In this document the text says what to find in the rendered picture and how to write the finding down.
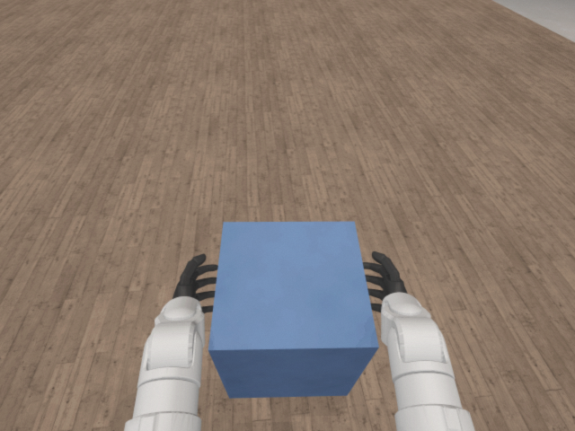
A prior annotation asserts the right robot forearm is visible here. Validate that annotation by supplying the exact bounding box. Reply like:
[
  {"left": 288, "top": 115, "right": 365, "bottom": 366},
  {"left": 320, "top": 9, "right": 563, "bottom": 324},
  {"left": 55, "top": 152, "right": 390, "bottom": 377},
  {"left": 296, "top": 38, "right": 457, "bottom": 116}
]
[{"left": 381, "top": 293, "right": 475, "bottom": 431}]

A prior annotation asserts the robot right hand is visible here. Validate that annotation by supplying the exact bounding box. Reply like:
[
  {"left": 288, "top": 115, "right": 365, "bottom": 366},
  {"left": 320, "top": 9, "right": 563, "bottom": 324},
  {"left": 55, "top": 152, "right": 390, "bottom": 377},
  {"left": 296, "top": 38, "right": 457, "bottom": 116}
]
[{"left": 363, "top": 251, "right": 408, "bottom": 312}]

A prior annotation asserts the left robot forearm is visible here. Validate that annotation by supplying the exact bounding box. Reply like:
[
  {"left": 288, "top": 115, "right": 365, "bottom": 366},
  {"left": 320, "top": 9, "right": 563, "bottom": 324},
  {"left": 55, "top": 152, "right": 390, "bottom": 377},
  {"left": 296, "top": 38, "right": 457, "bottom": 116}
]
[{"left": 124, "top": 296, "right": 205, "bottom": 431}]

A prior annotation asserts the carton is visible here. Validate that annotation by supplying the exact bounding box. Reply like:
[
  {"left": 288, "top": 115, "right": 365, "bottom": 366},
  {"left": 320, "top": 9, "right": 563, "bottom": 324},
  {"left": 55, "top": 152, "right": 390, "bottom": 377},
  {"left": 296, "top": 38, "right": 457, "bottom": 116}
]
[{"left": 208, "top": 222, "right": 379, "bottom": 399}]

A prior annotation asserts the robot left hand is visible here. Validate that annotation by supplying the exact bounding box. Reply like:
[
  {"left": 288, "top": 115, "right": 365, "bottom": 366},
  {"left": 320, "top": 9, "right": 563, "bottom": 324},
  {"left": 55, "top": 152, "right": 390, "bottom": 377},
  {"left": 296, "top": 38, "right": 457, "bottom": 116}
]
[{"left": 172, "top": 254, "right": 218, "bottom": 313}]

